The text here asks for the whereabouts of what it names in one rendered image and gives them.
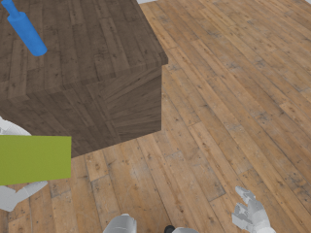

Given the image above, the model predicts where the robot left thigh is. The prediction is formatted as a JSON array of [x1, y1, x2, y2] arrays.
[[103, 215, 137, 233]]

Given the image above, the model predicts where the table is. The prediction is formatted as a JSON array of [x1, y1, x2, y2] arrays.
[[0, 0, 169, 158]]

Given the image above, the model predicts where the sponge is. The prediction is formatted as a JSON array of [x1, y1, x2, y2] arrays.
[[0, 135, 72, 186]]

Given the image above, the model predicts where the robot left hand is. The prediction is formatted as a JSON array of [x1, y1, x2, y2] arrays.
[[0, 117, 48, 212]]

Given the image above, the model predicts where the robot right hand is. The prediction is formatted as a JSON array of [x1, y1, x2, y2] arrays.
[[231, 185, 270, 233]]

